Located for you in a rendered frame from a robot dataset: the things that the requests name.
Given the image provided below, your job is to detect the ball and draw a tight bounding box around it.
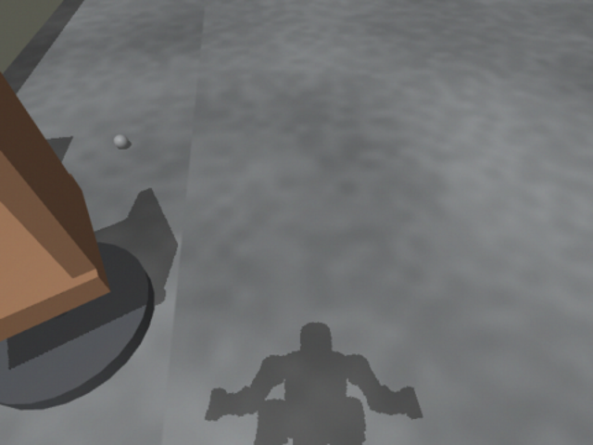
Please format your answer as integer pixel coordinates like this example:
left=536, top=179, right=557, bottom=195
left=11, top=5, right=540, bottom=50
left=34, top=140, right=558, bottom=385
left=114, top=134, right=129, bottom=148

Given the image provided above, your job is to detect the office chair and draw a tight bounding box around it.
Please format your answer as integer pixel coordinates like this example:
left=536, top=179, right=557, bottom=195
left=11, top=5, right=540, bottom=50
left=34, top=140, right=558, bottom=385
left=0, top=71, right=155, bottom=410

